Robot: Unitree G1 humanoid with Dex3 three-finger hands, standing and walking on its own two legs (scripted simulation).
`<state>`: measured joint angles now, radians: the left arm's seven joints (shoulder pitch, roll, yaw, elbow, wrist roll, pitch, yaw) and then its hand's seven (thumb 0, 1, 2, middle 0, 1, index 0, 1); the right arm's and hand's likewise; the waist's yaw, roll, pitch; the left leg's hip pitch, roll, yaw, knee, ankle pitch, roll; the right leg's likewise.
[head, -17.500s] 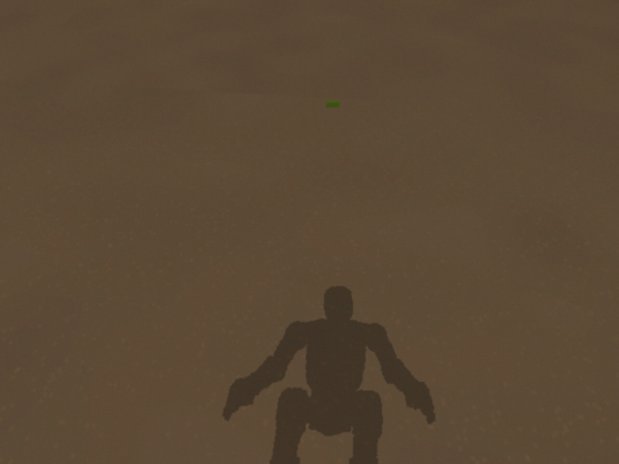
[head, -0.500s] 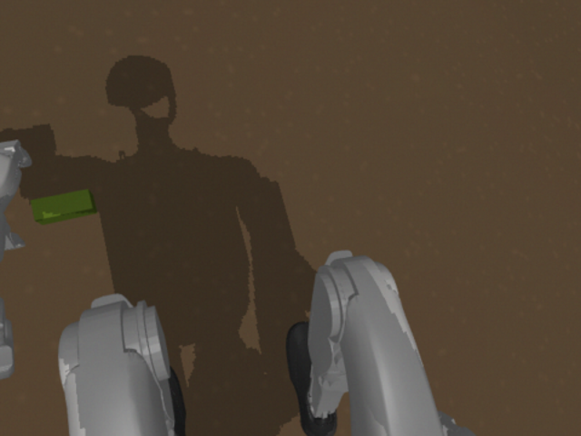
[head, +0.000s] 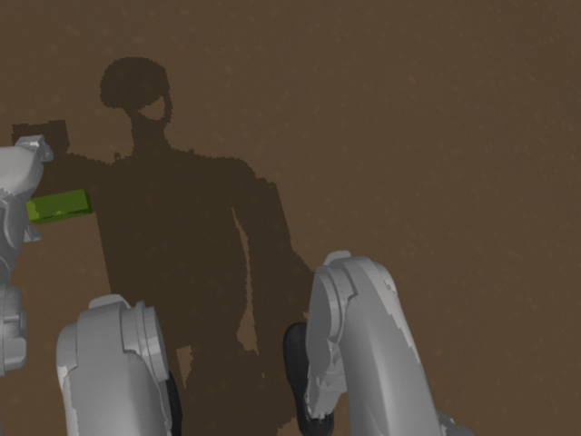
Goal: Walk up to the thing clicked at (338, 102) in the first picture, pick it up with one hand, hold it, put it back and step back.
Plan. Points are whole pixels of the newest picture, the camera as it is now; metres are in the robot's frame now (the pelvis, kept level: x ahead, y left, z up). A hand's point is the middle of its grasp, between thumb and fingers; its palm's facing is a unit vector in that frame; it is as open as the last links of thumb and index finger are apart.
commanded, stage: approach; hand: left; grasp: from above
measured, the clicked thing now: (60, 206) +0.49 +0.28 -0.30
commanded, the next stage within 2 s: rest palm in 0.54 s
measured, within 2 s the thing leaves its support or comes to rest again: neither
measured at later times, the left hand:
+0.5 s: hand (20, 203) +0.46 +0.29 -0.19, palm faces -0.48 -0.13 -0.87, open 12.8 cm
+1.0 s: hand (44, 203) +0.47 +0.27 -0.21, palm faces -0.49 -0.13 -0.86, open 12.9 cm
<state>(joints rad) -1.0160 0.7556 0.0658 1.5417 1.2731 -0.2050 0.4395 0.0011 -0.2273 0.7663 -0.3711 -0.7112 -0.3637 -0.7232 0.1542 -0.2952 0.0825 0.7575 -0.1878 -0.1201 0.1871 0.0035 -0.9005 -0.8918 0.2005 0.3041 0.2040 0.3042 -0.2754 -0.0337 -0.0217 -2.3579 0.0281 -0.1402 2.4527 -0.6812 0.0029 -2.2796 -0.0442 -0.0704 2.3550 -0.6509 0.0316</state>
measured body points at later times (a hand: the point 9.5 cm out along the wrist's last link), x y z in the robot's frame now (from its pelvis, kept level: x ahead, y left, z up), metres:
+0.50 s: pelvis +0.00 +0.00 -0.01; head +0.26 +0.05 +0.36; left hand +0.49 +0.30 -0.14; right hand +0.01 -0.27 -0.10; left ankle +0.07 +0.13 -0.28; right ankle +0.11 -0.13 -0.28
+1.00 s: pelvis +0.00 +0.00 -0.01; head +0.26 +0.08 +0.35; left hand +0.49 +0.27 -0.16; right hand +0.04 -0.27 -0.08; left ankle +0.07 +0.13 -0.28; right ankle +0.11 -0.13 -0.28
